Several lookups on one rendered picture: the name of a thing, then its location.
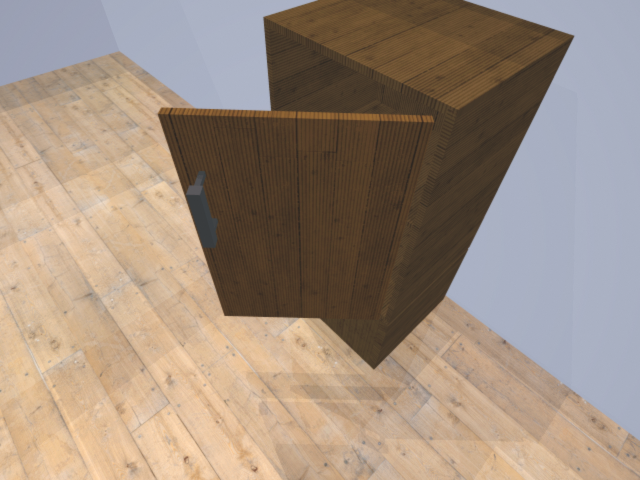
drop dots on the handle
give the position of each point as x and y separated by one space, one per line
206 225

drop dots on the cupboard door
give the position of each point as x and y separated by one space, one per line
311 206

